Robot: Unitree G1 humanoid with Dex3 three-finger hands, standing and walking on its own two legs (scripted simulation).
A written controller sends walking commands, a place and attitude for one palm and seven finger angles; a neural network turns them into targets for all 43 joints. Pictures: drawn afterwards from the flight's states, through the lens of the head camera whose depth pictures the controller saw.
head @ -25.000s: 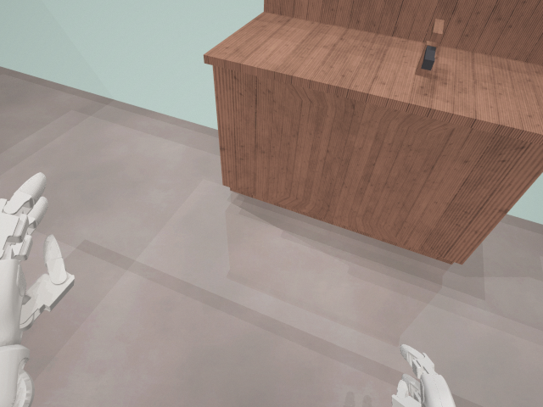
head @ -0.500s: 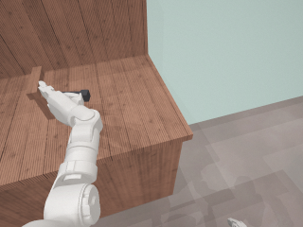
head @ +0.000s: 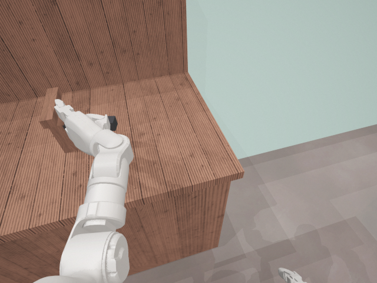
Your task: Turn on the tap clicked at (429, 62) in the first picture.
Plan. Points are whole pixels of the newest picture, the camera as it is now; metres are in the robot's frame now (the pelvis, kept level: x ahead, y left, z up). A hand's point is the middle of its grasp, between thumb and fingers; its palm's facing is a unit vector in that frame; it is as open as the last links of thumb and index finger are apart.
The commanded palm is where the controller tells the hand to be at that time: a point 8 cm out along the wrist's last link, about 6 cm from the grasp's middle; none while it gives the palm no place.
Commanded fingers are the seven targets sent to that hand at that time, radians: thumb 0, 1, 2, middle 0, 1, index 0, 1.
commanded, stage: lift the hand up off the lever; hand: left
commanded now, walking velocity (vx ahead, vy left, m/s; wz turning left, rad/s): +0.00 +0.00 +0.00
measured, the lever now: (110, 123) +0.48 +0.24 +0.08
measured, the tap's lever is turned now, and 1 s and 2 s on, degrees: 74 74 74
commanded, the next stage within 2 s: draw the hand back beside the body in 0.46 s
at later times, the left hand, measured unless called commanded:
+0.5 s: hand (104, 116) +0.41 +0.21 +0.16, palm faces +0.81 -0.58 -0.07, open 7.8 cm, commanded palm +0.36 +0.22 +0.16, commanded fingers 0.00 0.90 0.90 -0.15 -0.15 -0.15 -0.15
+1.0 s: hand (76, 157) +0.30 +0.23 +0.16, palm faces +0.34 -0.91 -0.22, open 7.7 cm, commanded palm +0.28 +0.25 +0.17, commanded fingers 0.00 0.90 0.90 -0.17 -0.22 -0.17 -0.22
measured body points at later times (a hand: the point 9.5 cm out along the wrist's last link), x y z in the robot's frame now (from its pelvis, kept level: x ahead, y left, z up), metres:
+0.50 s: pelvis +0.00 -0.01 +0.00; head +0.00 -0.03 +0.45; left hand +0.36 +0.23 +0.17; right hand +0.17 -0.23 -0.11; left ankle -0.01 +0.13 -0.73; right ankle -0.01 -0.08 -0.73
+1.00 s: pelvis -0.01 +0.01 +0.01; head -0.03 -0.01 +0.46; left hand +0.28 +0.27 +0.17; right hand +0.14 -0.24 -0.09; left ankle -0.01 +0.13 -0.73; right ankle -0.01 -0.08 -0.73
